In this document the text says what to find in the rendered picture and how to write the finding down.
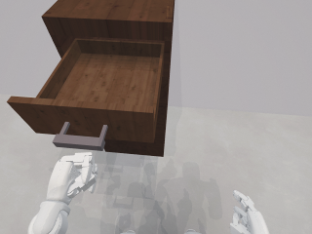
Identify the cabinet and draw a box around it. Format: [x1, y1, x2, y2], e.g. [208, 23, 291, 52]
[41, 0, 175, 157]

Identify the handle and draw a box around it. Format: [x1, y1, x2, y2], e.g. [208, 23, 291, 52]
[53, 122, 108, 151]

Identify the right robot hand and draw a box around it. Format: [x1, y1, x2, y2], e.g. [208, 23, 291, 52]
[230, 190, 270, 234]

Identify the left robot hand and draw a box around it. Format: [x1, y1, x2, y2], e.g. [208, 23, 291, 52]
[46, 152, 99, 205]

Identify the drawer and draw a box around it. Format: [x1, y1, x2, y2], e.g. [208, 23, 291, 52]
[7, 38, 165, 143]

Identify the robot right shin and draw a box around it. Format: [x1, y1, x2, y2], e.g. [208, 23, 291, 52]
[185, 229, 196, 233]

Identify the left robot forearm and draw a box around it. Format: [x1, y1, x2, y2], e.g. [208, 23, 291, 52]
[27, 200, 71, 234]

